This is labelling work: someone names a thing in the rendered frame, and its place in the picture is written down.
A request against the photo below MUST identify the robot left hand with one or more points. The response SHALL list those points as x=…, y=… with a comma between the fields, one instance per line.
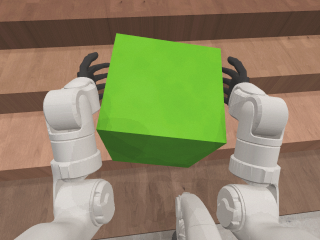
x=85, y=70

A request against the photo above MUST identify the robot right forearm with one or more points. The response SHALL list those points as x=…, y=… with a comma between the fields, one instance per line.
x=261, y=125

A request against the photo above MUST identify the carton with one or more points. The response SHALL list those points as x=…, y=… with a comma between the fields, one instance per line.
x=163, y=102

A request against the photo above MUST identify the robot left forearm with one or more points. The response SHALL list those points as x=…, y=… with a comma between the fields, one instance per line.
x=68, y=114

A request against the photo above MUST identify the robot left upper arm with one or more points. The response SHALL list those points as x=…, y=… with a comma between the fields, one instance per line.
x=80, y=209

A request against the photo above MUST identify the robot right shin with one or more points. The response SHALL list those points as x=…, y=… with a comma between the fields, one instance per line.
x=180, y=227

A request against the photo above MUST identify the robot right thigh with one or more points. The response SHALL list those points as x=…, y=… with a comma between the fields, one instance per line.
x=198, y=223

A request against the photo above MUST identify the robot right upper arm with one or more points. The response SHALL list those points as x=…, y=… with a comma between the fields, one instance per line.
x=251, y=213

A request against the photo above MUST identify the robot right hand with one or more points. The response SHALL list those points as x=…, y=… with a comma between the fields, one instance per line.
x=237, y=77

